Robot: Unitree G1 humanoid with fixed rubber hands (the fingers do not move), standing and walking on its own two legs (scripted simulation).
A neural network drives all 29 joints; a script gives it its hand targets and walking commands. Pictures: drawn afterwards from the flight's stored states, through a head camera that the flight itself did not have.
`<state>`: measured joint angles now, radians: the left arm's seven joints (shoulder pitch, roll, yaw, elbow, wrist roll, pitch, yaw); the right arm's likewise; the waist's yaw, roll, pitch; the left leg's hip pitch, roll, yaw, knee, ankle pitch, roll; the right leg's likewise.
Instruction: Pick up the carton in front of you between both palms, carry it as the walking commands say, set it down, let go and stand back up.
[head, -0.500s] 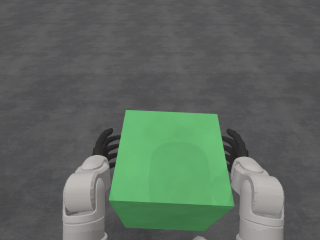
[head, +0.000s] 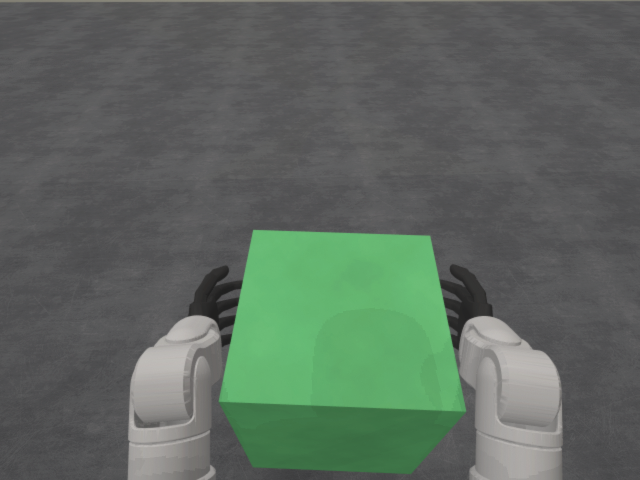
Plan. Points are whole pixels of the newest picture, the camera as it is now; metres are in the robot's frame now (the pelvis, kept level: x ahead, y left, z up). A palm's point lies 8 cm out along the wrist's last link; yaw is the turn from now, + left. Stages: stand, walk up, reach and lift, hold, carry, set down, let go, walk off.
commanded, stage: carry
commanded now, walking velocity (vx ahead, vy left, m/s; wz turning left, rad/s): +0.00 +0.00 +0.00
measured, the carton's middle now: (336, 358) +0.27 +0.00 +0.03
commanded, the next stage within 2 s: hold in 1.64 s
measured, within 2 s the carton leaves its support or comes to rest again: neither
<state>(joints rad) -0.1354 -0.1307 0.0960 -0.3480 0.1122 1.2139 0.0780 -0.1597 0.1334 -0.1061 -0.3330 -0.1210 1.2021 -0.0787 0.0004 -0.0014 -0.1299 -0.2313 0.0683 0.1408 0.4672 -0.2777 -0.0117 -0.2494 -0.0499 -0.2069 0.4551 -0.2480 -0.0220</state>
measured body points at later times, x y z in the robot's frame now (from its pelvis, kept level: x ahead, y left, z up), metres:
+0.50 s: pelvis +0.02 +0.02 -0.01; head -0.01 +0.02 +0.44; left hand +0.29 +0.17 +0.08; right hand +0.29 -0.14 +0.08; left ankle -0.02 +0.12 -0.74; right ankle -0.01 -0.10 -0.74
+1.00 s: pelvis -0.02 +0.02 +0.00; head -0.05 +0.02 +0.45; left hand +0.26 +0.17 +0.04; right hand +0.26 -0.14 +0.04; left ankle -0.02 +0.12 -0.74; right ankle -0.01 -0.10 -0.74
